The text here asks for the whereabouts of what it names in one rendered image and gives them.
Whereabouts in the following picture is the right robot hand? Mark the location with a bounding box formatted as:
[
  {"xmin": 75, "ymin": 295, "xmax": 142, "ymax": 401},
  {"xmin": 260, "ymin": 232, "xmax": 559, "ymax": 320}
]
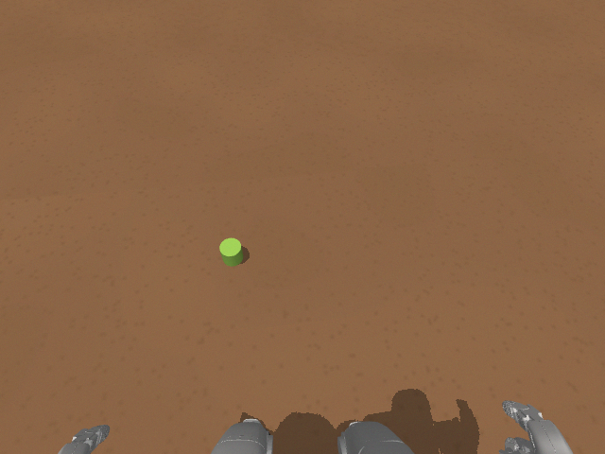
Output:
[{"xmin": 499, "ymin": 400, "xmax": 573, "ymax": 454}]

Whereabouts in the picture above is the tin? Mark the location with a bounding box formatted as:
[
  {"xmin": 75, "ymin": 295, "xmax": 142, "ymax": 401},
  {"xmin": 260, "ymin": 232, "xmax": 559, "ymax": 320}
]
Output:
[{"xmin": 219, "ymin": 238, "xmax": 243, "ymax": 267}]

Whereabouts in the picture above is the left robot hand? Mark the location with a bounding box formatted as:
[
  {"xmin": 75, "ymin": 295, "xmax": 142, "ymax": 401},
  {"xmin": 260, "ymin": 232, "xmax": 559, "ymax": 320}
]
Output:
[{"xmin": 58, "ymin": 425, "xmax": 110, "ymax": 454}]

